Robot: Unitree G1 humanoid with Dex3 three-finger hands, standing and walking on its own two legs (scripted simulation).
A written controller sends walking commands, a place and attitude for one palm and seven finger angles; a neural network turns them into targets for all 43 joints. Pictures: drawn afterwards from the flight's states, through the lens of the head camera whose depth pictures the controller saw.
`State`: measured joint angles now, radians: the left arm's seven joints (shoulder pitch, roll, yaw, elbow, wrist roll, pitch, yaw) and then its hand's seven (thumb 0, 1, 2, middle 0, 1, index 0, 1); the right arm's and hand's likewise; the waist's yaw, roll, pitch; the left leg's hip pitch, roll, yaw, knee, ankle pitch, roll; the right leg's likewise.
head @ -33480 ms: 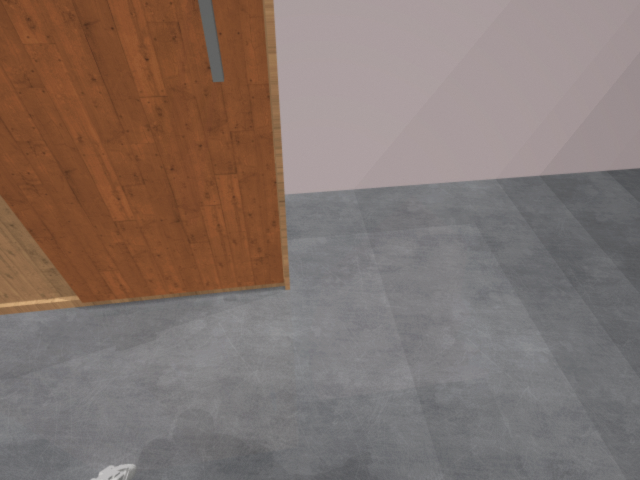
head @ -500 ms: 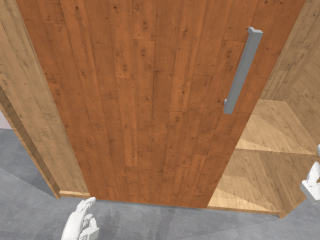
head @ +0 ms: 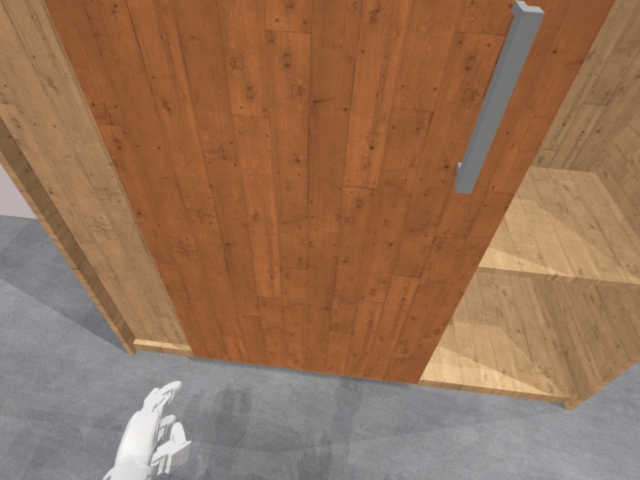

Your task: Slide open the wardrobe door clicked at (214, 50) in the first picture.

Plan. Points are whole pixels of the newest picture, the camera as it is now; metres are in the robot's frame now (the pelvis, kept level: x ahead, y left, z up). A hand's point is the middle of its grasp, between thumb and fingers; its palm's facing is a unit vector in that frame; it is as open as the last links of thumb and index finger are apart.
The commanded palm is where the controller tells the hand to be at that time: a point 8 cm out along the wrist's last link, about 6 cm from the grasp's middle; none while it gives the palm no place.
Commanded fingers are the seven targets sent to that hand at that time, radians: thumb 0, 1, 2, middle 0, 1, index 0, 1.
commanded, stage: step back with the hand held close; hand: right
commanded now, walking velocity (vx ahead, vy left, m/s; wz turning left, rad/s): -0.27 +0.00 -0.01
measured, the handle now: (488, 107) +0.54 -0.21 +0.23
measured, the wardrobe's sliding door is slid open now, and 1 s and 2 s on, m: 0.48 0.48 0.48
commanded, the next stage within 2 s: stop stepping back and stand still in 0.60 s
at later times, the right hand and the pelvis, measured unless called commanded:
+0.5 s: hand out of the picture +0.10 -0.28 +0.18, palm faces +0.54 +0.72 -0.43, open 7.4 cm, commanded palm +0.03 -0.31 +0.18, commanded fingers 0.00 -0.90 -0.90 0.20 0.30 0.20 0.30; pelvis -0.08 +0.00 -0.02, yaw -6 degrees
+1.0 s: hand out of the picture -0.07 -0.29 +0.21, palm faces +0.53 +0.77 -0.34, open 7.4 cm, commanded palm -0.11 -0.33 +0.18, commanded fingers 0.00 -0.90 -0.90 0.20 0.30 0.20 0.30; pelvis -0.24 -0.02 -0.01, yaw -2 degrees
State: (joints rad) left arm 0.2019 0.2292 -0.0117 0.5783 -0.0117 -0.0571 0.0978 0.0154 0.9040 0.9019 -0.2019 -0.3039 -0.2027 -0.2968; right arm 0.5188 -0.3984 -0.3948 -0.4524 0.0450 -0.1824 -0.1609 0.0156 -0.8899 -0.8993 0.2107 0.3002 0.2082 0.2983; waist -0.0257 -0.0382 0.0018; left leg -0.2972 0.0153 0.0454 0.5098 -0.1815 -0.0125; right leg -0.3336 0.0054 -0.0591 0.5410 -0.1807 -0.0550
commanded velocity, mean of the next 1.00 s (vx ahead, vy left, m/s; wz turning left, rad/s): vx -0.15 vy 0.01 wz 0.04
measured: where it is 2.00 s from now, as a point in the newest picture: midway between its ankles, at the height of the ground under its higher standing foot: outside the picture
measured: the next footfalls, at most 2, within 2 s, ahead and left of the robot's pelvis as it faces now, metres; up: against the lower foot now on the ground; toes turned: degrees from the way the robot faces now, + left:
right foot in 0.64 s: +0.04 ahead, -0.12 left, +0.00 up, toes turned -10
left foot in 0.96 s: -0.27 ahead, +0.08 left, +0.00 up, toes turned -3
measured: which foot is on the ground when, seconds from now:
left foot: down 0.00-0.66, up 0.68-0.94, down 0.96-1.00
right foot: down 0.00-0.54, up 0.56-0.62, down 0.64-0.92, up 0.94-1.00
